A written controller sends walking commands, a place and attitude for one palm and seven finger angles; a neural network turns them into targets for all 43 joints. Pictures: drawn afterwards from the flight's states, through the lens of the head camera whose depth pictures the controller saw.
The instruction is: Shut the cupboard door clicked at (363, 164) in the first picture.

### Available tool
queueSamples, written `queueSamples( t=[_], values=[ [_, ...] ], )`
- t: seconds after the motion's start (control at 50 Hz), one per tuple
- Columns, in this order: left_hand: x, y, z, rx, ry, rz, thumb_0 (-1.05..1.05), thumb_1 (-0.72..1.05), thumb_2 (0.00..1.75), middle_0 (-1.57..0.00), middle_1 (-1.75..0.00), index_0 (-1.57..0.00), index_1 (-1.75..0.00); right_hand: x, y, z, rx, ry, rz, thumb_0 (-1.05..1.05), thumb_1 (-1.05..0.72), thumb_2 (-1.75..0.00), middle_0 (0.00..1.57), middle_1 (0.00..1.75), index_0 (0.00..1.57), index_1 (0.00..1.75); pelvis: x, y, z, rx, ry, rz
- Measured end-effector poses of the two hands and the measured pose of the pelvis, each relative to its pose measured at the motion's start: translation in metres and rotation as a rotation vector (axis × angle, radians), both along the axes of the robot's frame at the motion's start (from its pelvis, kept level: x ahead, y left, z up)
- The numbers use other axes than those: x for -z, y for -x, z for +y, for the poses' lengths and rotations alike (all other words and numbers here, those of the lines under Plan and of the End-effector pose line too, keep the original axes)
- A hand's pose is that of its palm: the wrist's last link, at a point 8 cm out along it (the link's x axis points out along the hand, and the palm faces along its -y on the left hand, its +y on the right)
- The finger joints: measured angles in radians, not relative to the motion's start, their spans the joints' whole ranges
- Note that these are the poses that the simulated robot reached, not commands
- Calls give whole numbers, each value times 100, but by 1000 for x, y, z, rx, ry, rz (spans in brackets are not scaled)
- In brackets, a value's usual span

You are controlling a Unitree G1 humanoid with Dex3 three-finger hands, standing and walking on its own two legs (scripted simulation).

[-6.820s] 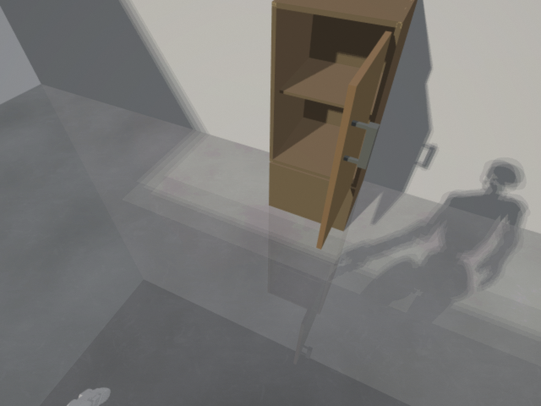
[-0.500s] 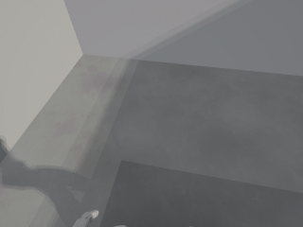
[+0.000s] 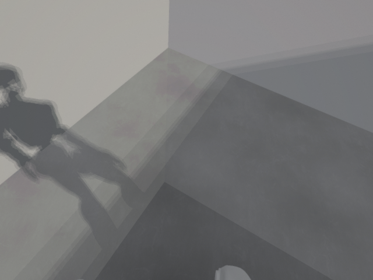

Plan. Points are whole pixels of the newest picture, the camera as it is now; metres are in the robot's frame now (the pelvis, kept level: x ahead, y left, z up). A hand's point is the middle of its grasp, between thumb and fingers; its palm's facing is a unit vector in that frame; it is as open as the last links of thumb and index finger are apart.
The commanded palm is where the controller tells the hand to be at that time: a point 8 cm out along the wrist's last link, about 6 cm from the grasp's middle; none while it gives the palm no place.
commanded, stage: walk to a spot facing it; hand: left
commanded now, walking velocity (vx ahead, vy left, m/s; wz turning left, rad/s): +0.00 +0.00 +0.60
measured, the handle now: out of the picture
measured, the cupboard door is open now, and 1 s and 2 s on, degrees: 88 88 88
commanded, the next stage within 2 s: none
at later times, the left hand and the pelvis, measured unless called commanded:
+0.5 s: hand out of the picture +0.04 +0.15 -0.14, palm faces +0.30 -0.91 -0.29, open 7.4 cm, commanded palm none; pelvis -0.01 -0.07 +0.00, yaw +18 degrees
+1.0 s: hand out of the picture -0.14 +0.18 -0.18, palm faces +0.61 -0.74 -0.27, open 7.4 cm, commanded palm none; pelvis -0.04 -0.03 +0.00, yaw +37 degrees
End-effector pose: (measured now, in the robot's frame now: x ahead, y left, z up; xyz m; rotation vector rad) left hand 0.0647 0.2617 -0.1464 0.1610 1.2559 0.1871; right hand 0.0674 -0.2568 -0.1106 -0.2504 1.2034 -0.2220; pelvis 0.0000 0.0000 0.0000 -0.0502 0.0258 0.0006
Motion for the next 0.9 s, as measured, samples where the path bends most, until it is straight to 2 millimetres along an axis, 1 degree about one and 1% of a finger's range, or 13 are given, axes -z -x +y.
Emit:
queueSamples(
  t=[0.1,0.18,0.26,0.36,0.42,0.48,0.54,0.6,0.66,0.72,0.78,0.84,0.9],
  values=[
    [-7,6,5,-51,-25,-12,1,91,90,-20,-30,-19,-30,4,-8,11,-39,-37,15,1,-90,-90,21,30,21,30,-2,-3,-2,-55,-8,1],
    [-12,4,0,-81,-35,-43,1,91,90,-20,-30,-19,-30,10,-9,10,-67,-58,34,1,-90,-90,21,30,21,30,-2,-2,-9,-104,-12,1],
    [-19,-1,-13,-100,-44,-87,1,91,90,-20,-30,-20,-30,17,-9,-1,-94,-71,58,1,-90,-90,21,30,21,30,-1,2,-20,-151,-17,2],
    [-27,1,-37,-134,-60,-145,1,91,90,-20,-30,-20,-30,27,-10,-25,-132,-80,86,1,-90,-90,21,30,21,30,2,8,-43,-216,-26,6],
    [-29,15,-51,-166,-87,-170,1,91,90,-20,-30,-20,-30,37,-18,-43,-157,-91,88,1,-90,-90,21,30,21,30,9,10,-60,-250,-48,10],
    [-35,40,-65,-208,-99,-142,0,91,90,-20,-30,-20,-30,36,-30,-55,-199,-87,90,1,-90,-90,21,30,21,30,4,12,-69,-299,-55,-3],
    [-39,64,-74,-258,-100,-109,1,91,90,-20,-30,-20,-30,31,-43,-61,-243,-84,82,1,-91,-90,20,30,20,30,-1,11,-75,-339,-74,-10],
    [-38,85,-80,-303,-96,-86,1,91,90,-20,-30,-20,-30,29,-56,-62,-292,-77,84,1,-91,-90,20,30,20,30,-2,12,-77,-387,-85,-14],
    [-34,107,-85,-354,-85,-65,1,91,90,-20,-30,-20,-30,28,-69,-55,-351,-64,99,1,-91,-90,20,30,20,30,-2,13,-76,-434,-91,-14],
    [-27,134,-86,-410,-68,-34,1,91,90,-20,-30,-20,-30,27,-87,-37,-422,-51,101,1,-91,-90,20,30,20,30,0,17,-71,-476,-91,-10],
    [-17,166,-83,-472,-46,8,1,91,90,-20,-30,-20,-30,25,-108,-8,-503,-42,74,1,-91,-90,20,30,20,30,4,23,-62,-514,-83,-6],
    [0,200,-75,-541,-22,52,1,90,90,-20,-30,-20,-30,22,-128,28,-588,-32,13,1,-91,-90,20,30,20,30,13,29,-48,-556,-65,-2],
    [11,228,-65,-599,-9,99,1,91,90,-20,-30,-20,-30,15,-140,61,-653,-35,-54,1,-91,-90,20,30,20,30,17,35,-39,-582,-65,-5]
  ],
)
